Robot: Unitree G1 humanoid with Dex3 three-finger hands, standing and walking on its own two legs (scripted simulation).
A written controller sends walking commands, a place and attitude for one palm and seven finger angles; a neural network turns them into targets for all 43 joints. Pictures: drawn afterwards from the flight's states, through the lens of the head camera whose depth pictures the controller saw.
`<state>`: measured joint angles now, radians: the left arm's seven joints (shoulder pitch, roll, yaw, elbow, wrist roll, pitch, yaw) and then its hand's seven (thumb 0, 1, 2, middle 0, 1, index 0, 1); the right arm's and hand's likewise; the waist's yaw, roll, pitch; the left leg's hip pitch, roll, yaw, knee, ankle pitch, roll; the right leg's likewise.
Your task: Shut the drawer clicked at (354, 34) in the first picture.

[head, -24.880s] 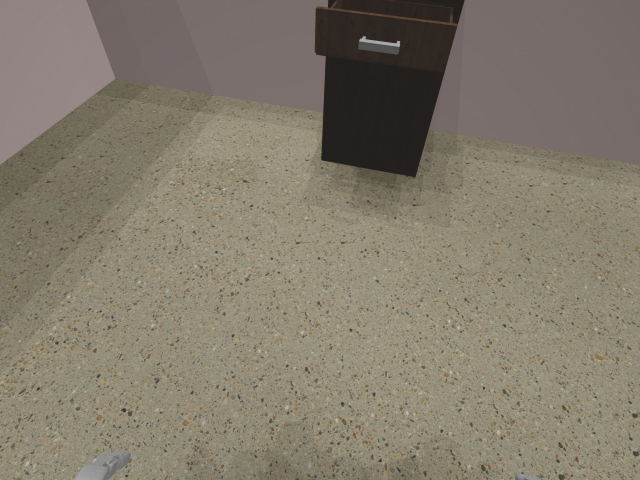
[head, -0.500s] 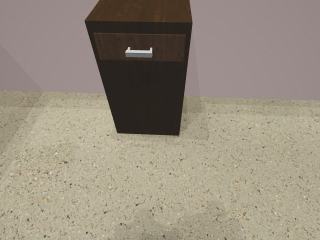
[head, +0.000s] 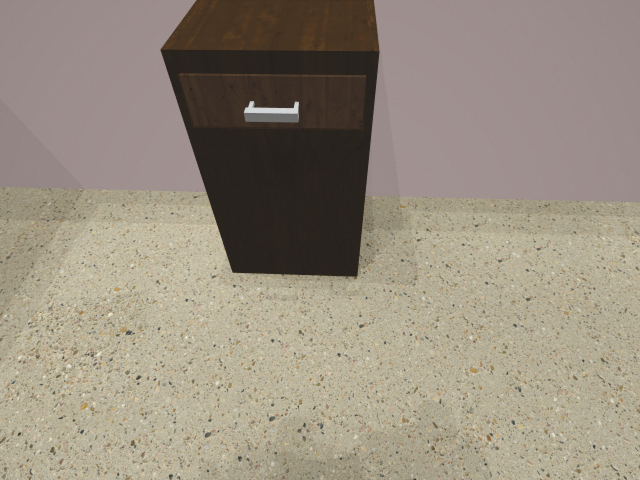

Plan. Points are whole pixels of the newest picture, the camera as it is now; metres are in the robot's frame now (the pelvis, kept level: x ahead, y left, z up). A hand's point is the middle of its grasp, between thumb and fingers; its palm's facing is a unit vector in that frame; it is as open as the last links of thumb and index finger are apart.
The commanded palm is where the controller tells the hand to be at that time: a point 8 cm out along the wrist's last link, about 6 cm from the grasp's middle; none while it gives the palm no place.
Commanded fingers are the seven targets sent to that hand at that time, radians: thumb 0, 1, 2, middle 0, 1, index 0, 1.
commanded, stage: look to check the result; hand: left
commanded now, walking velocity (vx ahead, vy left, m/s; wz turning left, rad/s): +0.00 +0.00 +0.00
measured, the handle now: (273, 110) +0.91 +0.17 -0.04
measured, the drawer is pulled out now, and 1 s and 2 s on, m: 0.00 0.00 0.00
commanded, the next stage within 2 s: stand and wait in 0.04 s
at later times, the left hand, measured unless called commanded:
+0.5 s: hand out of the picture +0.09 +0.22 -0.15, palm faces -0.02 -0.94 -0.33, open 7.4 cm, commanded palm none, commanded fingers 0.00 0.90 0.90 -0.20 -0.30 -0.20 -0.30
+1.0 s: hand out of the picture +0.09 +0.23 -0.16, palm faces -0.02 -0.95 -0.32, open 7.4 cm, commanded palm none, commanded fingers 0.00 0.90 0.90 -0.20 -0.30 -0.20 -0.30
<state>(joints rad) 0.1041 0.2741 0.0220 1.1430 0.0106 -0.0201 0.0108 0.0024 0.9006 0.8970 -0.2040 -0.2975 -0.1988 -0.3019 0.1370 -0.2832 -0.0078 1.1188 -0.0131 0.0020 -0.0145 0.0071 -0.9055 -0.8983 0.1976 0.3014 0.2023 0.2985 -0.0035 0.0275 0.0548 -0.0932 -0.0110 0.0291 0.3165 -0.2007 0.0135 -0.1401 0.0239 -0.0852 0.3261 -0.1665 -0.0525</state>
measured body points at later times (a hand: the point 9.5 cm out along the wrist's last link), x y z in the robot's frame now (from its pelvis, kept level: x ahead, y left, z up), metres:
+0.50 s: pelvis +0.00 -0.01 +0.00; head +0.02 -0.02 +0.45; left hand +0.09 +0.27 -0.13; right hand +0.04 -0.29 -0.15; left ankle -0.02 +0.11 -0.75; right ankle +0.01 -0.08 -0.75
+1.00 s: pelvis +0.01 -0.01 +0.00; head +0.02 -0.01 +0.45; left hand +0.09 +0.28 -0.13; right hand +0.05 -0.29 -0.15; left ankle -0.02 +0.11 -0.75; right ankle +0.01 -0.08 -0.75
